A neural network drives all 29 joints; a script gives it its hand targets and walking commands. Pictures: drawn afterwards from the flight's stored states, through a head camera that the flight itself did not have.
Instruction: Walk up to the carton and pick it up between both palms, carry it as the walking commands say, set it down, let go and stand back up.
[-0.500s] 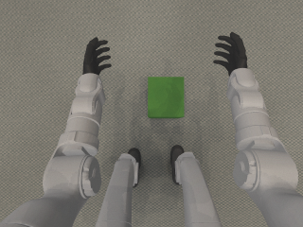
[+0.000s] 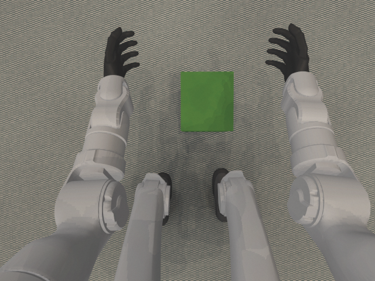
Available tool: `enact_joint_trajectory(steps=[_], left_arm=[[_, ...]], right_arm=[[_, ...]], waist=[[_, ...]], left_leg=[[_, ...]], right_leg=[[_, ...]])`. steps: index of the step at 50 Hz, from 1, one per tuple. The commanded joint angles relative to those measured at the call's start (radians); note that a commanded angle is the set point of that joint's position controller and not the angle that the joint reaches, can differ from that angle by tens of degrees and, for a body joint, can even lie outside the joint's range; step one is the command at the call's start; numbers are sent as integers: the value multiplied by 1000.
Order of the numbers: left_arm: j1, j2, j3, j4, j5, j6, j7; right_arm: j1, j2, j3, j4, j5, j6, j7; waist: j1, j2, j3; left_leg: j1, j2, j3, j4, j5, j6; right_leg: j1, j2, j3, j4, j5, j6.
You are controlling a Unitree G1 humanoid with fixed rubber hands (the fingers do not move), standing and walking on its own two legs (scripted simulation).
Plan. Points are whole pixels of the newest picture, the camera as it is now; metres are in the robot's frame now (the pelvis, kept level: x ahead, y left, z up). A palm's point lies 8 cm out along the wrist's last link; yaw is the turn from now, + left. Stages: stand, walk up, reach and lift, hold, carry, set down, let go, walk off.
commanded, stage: reach and lift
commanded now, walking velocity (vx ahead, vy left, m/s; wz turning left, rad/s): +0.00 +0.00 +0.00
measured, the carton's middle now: (204, 106) +0.46 -0.05 -0.46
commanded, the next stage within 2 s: none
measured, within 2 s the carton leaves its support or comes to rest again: neither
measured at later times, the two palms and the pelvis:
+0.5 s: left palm (137, 89) +0.48 +0.14 -0.29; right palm (265, 87) +0.48 -0.20 -0.29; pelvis -0.03 +0.01 -0.13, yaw +0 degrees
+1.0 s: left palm (143, 98) +0.48 +0.14 -0.39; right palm (253, 94) +0.48 -0.19 -0.39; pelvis -0.03 +0.00 -0.20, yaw +1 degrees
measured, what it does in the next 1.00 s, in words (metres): lowers itself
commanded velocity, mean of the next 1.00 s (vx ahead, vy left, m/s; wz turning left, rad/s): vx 0.00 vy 0.00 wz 0.00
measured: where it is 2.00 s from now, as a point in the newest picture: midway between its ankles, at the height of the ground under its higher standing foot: (192, 206)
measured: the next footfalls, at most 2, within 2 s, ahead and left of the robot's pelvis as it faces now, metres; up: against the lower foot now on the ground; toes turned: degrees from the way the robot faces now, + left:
none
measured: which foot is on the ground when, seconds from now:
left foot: down 0.00-1.00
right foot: down 0.00-1.00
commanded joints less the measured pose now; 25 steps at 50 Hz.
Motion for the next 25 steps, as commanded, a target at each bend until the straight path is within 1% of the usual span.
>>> enact_joint_trajectory(steps=[1,5,10,17,25], left_arm=[[-199,73,-36,-106,-31,-13,16],[-229,101,-69,-119,-76,-6,27],[-276,119,-99,-105,-120,5,35],[-349,147,-114,-39,-150,1,41],[-408,168,-135,50,-176,-28,42]], right_arm=[[-206,-106,30,-110,36,-14,-18],[-239,-134,75,-129,80,-4,-33],[-286,-164,105,-115,114,7,-42],[-358,-187,133,-48,141,4,-52],[-415,-206,154,40,163,-27,-64]], waist=[[-15,-18,-975],[-15,-30,-1026],[-21,-31,-1014],[-13,-36,-952],[-14,-35,-894]], left_leg=[[407,-76,101,7,274,-40],[355,-78,112,93,265,-38],[290,-73,117,172,199,-35],[201,-60,120,269,121,-30],[128,-48,113,382,119,-27]], right_leg=[[557,57,-66,-2,316,41],[531,56,-69,86,314,46],[450,53,-74,165,243,44],[348,45,-76,259,161,37],[260,33,-71,371,147,34]])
